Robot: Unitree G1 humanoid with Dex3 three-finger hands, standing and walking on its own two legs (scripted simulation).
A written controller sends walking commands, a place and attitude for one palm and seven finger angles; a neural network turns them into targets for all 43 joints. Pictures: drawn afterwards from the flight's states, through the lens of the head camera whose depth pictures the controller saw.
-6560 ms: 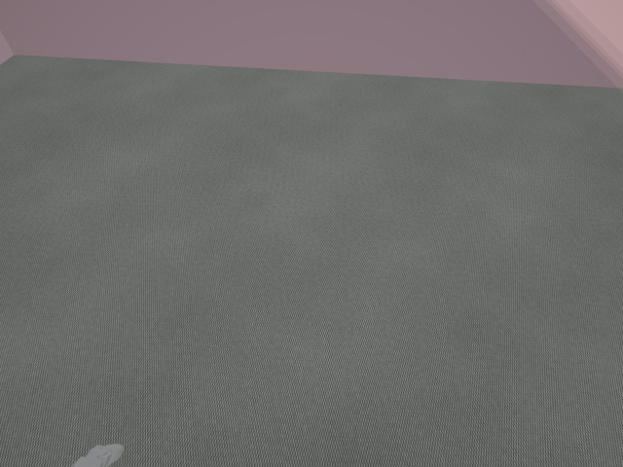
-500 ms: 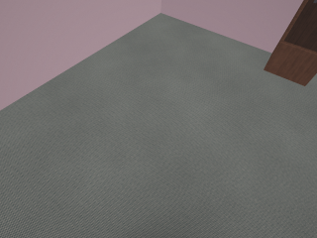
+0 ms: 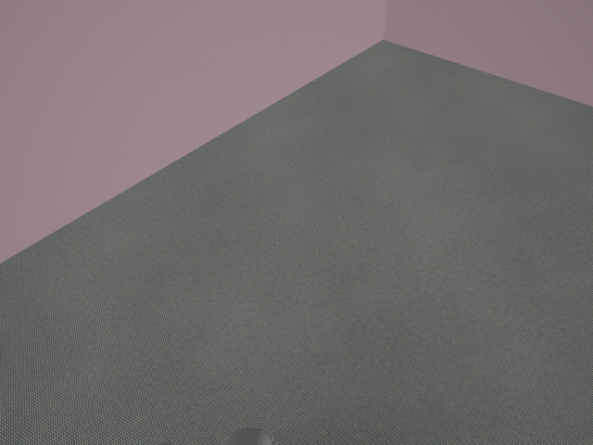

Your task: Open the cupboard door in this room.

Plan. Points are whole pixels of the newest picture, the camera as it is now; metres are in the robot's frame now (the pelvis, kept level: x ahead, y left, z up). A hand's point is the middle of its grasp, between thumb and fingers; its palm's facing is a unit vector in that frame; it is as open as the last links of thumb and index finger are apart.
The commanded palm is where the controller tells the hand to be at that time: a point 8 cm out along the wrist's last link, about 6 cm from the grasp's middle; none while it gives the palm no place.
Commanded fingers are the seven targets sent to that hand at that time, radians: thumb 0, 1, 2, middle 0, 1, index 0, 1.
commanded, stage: turn or walk to find it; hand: left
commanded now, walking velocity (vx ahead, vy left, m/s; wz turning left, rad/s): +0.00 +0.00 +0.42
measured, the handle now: out of the picture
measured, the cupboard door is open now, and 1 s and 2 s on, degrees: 0 0 0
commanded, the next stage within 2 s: none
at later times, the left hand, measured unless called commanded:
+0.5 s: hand out of the picture +0.00 +0.26 -0.17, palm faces +0.24 -0.94 -0.26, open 7.4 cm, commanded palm none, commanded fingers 0.00 0.90 0.90 -0.20 -0.30 -0.20 -0.30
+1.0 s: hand out of the picture -0.07 +0.19 -0.16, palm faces +0.44 -0.86 -0.24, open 7.4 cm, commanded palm none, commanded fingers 0.00 0.90 0.90 -0.20 -0.30 -0.20 -0.30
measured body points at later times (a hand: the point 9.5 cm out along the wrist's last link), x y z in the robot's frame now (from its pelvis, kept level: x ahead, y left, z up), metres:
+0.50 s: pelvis -0.02 +0.04 +0.00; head +0.01 +0.05 +0.45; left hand -0.01 +0.31 -0.15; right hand +0.11 -0.18 -0.14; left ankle -0.03 +0.15 -0.74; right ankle +0.00 -0.11 -0.68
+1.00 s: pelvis -0.04 +0.00 +0.00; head +0.00 +0.00 +0.45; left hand -0.09 +0.24 -0.14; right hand +0.11 -0.22 -0.15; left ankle -0.12 +0.12 -0.69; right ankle +0.01 -0.10 -0.74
